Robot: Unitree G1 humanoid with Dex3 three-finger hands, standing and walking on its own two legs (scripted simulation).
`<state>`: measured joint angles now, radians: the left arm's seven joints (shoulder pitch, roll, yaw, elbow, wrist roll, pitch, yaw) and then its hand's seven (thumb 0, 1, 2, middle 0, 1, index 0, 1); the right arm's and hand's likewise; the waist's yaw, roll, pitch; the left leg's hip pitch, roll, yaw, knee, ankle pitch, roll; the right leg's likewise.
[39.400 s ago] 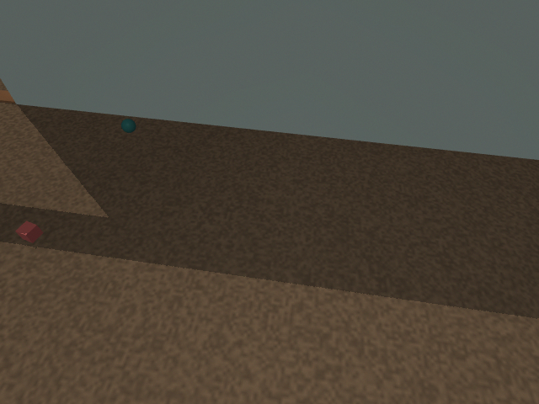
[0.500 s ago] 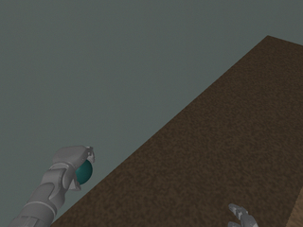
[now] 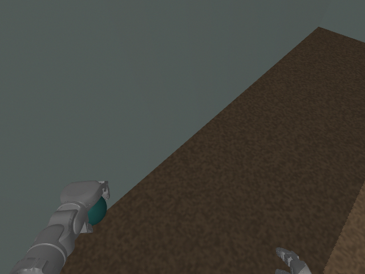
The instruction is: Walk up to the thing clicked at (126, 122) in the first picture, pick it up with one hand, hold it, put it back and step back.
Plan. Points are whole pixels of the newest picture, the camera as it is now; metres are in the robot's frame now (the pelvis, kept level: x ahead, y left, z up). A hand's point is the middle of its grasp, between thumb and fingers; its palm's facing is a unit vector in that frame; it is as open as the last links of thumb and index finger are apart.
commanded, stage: crouch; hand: left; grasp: from above
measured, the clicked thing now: (90, 209) +0.31 +0.23 -0.11
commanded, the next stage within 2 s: lower in 1.72 s
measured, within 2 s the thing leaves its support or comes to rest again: neither
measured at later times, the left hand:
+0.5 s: hand (108, 211) +0.38 +0.24 -0.32, palm faces -0.43 +0.02 -0.90, open 10.2 cm
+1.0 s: hand (117, 218) +0.41 +0.25 -0.50, palm faces -0.44 -0.02 -0.90, open 10.1 cm
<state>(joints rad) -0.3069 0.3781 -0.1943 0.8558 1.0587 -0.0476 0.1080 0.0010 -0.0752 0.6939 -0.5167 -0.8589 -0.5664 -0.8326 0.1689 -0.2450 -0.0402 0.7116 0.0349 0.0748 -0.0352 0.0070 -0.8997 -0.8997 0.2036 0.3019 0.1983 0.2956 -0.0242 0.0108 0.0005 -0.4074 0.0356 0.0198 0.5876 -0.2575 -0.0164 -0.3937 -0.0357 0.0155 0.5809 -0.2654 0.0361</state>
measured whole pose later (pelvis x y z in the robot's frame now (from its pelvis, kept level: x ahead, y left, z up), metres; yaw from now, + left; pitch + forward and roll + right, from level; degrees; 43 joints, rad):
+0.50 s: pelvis -0.05 +0.01 -0.20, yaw -1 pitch +32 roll -4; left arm -0.74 0.48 -0.03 1.24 1.17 -0.05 0.34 0.00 -0.05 0.64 -0.51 -0.86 -0.57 -0.83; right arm 0.24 -0.23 -0.06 0.76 -0.05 0.01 -0.01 0.00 -0.91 -0.90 0.20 0.30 0.20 0.30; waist -0.16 0.05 -0.18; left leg -1.60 0.04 -0.04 1.62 -0.58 0.00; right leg -1.55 -0.02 0.01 1.57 -0.58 0.05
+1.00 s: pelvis -0.06 +0.01 -0.33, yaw -3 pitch +39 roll -6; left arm -0.91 0.62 0.07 1.32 1.24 -0.11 0.37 0.00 -0.08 0.61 -0.58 -0.81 -0.65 -0.77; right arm 0.16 -0.26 -0.01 0.72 -0.11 -0.06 0.07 0.00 -0.91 -0.90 0.20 0.30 0.20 0.30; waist -0.21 0.02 -0.13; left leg -2.09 0.02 -0.11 2.07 -0.67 -0.02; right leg -2.01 -0.02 -0.02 2.02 -0.69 0.06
